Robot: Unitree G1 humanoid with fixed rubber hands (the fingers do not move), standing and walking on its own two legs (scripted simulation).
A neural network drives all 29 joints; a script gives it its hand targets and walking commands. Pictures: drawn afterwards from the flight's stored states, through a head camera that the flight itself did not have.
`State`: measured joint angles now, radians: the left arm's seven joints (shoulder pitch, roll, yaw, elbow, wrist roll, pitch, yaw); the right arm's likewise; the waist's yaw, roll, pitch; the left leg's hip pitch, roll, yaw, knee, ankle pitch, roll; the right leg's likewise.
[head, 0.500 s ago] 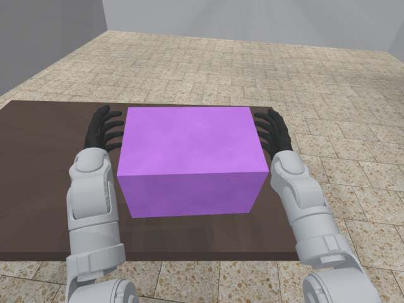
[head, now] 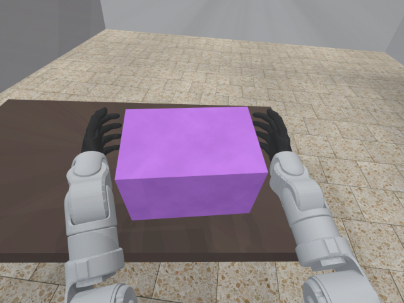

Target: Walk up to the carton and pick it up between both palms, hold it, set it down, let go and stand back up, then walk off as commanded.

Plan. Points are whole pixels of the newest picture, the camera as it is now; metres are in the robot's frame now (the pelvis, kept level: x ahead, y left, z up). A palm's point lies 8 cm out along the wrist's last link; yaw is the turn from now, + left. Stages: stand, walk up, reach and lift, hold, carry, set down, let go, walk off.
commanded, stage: hold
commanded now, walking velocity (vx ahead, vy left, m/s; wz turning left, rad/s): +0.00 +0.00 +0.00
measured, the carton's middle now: (189, 163) +0.37 +0.00 +0.13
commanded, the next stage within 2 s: set down in 0.12 s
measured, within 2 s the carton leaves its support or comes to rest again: neither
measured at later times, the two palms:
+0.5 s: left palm (101, 139) +0.37 +0.16 +0.20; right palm (279, 150) +0.34 -0.17 +0.17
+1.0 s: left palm (112, 160) +0.39 +0.16 +0.13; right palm (273, 163) +0.35 -0.18 +0.13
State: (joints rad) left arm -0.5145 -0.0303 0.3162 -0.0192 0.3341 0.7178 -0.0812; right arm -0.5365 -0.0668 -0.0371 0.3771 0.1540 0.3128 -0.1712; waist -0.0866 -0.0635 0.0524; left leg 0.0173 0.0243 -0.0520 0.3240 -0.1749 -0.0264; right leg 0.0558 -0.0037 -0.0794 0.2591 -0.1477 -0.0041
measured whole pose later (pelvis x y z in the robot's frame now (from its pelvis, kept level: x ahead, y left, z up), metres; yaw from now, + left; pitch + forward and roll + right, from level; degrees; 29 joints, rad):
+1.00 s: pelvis +0.03 +0.01 +0.00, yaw +0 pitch -9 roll -1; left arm -0.41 -0.06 0.26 0.07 0.35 0.47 -0.03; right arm -0.39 -0.05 -0.02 0.42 0.11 -0.07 -0.20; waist -0.10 -0.07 0.14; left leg 0.07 0.02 -0.03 0.31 -0.22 -0.01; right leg 0.12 -0.01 -0.08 0.21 -0.17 0.02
